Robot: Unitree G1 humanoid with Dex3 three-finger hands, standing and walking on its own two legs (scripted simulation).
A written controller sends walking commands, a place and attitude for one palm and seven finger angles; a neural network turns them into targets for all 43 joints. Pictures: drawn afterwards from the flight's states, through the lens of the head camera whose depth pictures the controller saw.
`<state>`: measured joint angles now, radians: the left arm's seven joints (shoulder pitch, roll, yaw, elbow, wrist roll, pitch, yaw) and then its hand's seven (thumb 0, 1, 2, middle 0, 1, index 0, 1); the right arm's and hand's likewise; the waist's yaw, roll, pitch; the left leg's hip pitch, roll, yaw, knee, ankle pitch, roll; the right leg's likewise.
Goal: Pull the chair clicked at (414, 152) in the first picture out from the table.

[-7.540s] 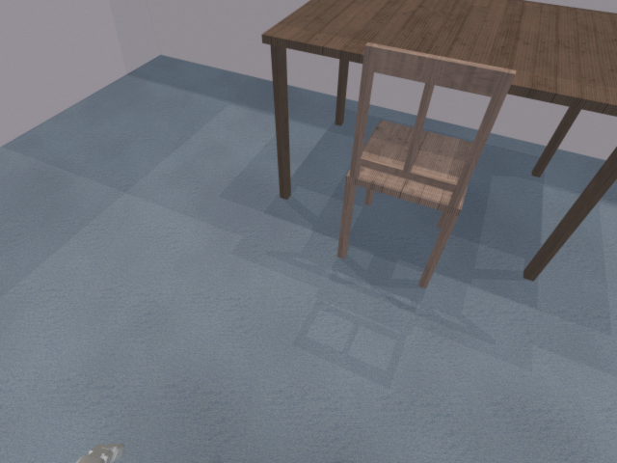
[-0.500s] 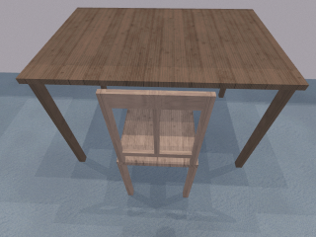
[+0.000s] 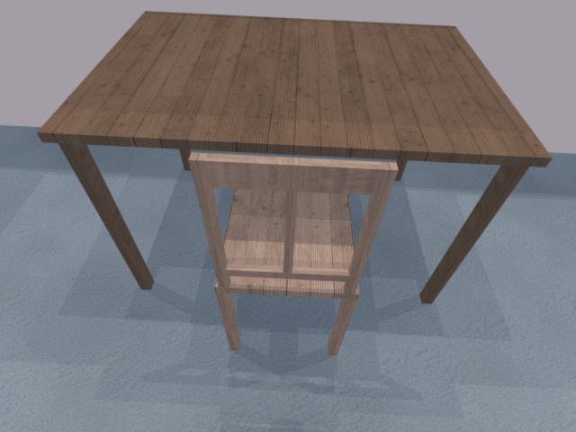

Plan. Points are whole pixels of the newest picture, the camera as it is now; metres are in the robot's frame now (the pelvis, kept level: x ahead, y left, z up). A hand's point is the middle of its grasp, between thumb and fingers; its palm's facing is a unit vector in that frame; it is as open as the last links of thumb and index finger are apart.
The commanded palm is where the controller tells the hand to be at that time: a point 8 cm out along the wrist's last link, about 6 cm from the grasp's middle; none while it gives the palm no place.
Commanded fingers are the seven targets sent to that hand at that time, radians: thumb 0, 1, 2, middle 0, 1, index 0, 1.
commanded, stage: come to a stop and stand still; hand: left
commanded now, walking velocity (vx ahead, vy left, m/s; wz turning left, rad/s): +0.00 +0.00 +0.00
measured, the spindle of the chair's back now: (289, 234) +0.52 +0.02 -0.11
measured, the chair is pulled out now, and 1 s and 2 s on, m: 0.00 0.00 0.00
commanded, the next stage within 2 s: look again from close up in 0.38 s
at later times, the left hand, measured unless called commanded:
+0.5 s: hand out of the picture -0.01 +0.18 -0.18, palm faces -0.01 -0.99 -0.17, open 7.4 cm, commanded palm none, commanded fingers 0.00 0.90 0.90 -0.20 -0.30 -0.20 -0.30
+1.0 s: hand out of the picture +0.00 +0.18 -0.18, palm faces -0.01 -0.98 -0.17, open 7.4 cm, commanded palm none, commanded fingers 0.00 0.90 0.90 -0.20 -0.30 -0.20 -0.30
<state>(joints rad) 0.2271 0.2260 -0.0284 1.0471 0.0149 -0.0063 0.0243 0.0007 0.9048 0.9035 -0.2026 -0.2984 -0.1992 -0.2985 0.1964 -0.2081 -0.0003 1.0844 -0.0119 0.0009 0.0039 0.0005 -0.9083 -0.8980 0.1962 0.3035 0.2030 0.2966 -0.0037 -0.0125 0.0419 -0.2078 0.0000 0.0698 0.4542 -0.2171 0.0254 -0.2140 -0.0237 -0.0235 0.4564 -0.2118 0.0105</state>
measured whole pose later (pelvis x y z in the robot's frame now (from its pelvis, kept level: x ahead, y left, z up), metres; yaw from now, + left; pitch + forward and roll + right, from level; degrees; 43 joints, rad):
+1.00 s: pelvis +0.01 +0.02 +0.00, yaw -2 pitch -2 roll +0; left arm 0.30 0.13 -0.01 1.11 0.02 -0.02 0.04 0.00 0.91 0.90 -0.20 -0.30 -0.20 -0.30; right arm 0.26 -0.13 -0.01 1.16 0.00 -0.01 -0.02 0.00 -0.91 -0.90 0.20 0.30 0.20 0.30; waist 0.00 -0.01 0.05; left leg -0.17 -0.02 0.11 0.42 -0.22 0.05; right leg -0.20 -0.04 0.02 0.44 -0.21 0.04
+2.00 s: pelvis +0.10 +0.00 -0.01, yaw -1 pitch +0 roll +0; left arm 0.25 0.15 0.03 1.08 0.01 -0.01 0.04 0.01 0.93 0.90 -0.20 -0.30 -0.20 -0.30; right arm 0.27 -0.11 -0.02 1.13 -0.01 0.01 -0.06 0.00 -0.91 -0.90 0.20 0.30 0.20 0.30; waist 0.00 0.02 0.08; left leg -0.11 0.01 0.08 0.53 -0.41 0.01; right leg -0.23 -0.02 -0.06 0.58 -0.34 -0.01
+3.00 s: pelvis +0.04 +0.01 +0.00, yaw -2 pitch -2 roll +0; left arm 0.29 0.15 -0.03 1.09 0.01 -0.01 0.04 0.00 0.91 0.90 -0.20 -0.30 -0.20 -0.30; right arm 0.28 -0.12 0.00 1.14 0.00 -0.01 -0.01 0.00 -0.91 -0.90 0.20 0.30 0.20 0.30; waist 0.00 -0.01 0.06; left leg -0.14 -0.01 0.10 0.45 -0.29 0.04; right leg -0.25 -0.04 -0.04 0.46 -0.19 0.01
